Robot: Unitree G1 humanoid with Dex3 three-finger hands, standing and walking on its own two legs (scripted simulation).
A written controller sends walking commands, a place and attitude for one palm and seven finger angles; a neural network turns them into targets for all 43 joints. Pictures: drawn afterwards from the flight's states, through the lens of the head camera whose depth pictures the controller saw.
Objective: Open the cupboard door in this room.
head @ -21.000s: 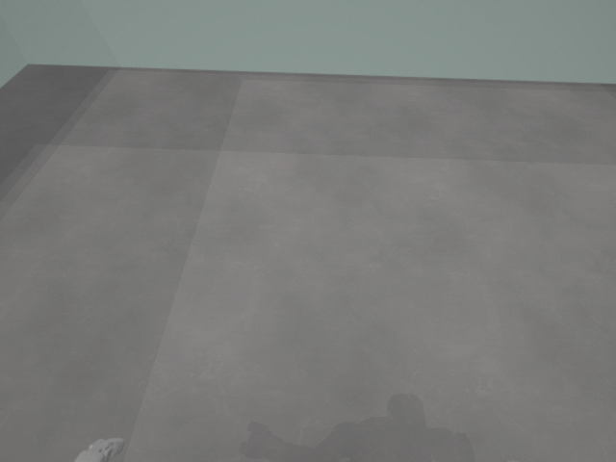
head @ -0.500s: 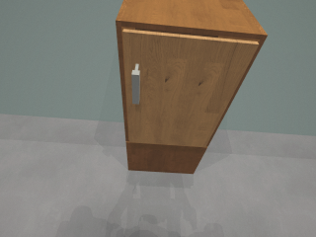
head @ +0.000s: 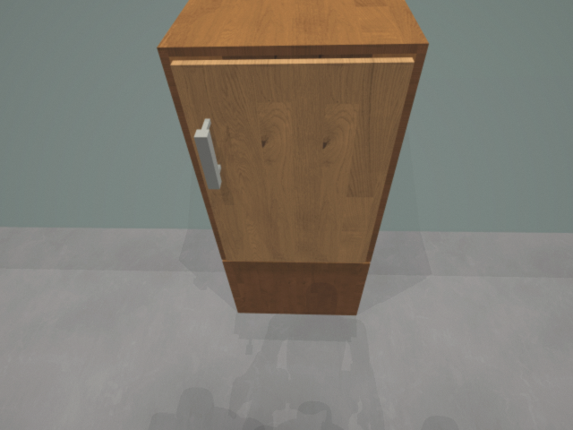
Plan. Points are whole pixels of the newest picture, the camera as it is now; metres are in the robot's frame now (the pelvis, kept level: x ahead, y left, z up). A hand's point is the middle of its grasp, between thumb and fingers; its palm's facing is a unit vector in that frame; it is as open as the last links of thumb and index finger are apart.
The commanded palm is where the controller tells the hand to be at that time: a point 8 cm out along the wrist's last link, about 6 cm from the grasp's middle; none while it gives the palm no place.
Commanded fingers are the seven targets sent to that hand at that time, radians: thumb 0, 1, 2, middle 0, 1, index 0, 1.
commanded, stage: come to a stop and stand still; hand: left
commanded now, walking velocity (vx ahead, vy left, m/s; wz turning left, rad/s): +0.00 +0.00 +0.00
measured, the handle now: (210, 154) +0.60 +0.18 +0.04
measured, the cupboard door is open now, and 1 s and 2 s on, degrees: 0 0 0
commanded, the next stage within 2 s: look again from close up in 0.10 s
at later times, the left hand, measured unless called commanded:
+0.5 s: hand out of the picture +0.03 +0.25 -0.18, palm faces +0.04 -0.97 -0.23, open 7.4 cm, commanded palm none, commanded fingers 0.00 0.90 0.90 -0.20 -0.30 -0.20 -0.30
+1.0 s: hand out of the picture -0.04 +0.29 -0.17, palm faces -0.04 -0.97 -0.23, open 7.4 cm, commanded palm none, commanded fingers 0.00 0.90 0.90 -0.20 -0.30 -0.20 -0.30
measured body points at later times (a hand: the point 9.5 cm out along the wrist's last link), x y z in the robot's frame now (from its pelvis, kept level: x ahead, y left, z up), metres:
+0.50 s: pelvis +0.00 +0.06 -0.01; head -0.02 +0.07 +0.44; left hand +0.03 +0.31 -0.16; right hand +0.09 -0.19 -0.14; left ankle +0.01 +0.17 -0.74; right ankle -0.02 -0.06 -0.74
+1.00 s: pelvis -0.03 +0.09 +0.00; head -0.05 +0.10 +0.45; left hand -0.03 +0.34 -0.16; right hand -0.03 -0.16 -0.15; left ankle +0.01 +0.17 -0.74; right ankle -0.02 -0.06 -0.74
